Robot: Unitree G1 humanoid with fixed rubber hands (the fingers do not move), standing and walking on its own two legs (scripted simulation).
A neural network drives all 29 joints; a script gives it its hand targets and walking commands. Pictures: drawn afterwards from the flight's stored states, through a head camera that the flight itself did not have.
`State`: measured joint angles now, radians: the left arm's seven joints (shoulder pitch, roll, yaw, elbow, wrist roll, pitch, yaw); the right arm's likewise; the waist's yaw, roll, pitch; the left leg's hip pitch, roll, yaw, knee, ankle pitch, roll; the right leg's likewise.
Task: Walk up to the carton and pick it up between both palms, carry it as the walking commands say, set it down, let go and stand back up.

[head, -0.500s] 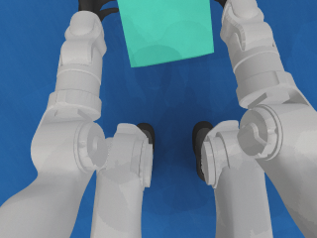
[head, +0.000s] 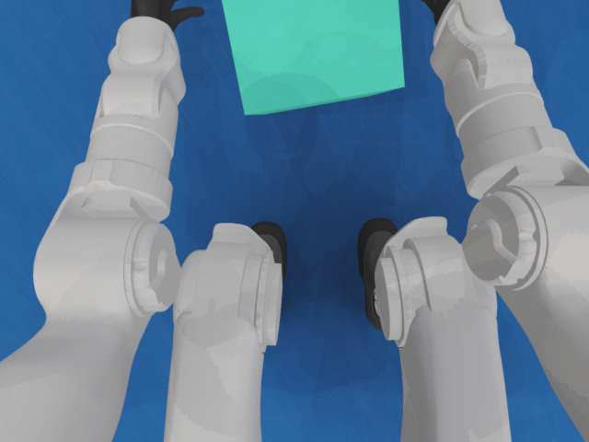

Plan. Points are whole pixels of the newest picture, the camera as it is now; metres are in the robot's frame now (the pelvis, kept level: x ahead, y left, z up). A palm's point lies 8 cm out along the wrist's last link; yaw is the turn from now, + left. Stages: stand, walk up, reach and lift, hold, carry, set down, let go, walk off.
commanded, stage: set down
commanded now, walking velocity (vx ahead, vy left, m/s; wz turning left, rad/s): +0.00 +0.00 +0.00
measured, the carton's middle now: out of the picture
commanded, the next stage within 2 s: let go in 1.50 s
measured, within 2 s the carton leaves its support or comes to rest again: neither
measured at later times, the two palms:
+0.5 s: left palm out of the picture +0.54 +0.17 -0.13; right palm out of the picture +0.55 -0.16 -0.11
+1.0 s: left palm out of the picture +0.54 +0.17 +0.01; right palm out of the picture +0.54 -0.17 +0.02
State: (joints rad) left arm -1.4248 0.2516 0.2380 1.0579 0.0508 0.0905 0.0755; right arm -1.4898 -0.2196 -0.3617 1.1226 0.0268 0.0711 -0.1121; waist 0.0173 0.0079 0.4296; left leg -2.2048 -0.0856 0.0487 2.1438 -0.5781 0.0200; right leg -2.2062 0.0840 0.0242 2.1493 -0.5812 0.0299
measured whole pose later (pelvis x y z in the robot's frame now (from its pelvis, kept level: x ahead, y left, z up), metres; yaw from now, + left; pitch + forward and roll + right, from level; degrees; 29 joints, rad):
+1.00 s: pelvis -0.01 +0.00 +0.13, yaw -1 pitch +25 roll -1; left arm -1.39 0.30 0.15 0.81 -0.07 0.33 0.17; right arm -1.38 -0.29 -0.27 0.75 0.16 0.31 -0.17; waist 0.02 0.00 0.52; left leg -1.66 -0.08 0.00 1.78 -0.54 0.03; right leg -1.66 0.08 0.02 1.76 -0.53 0.03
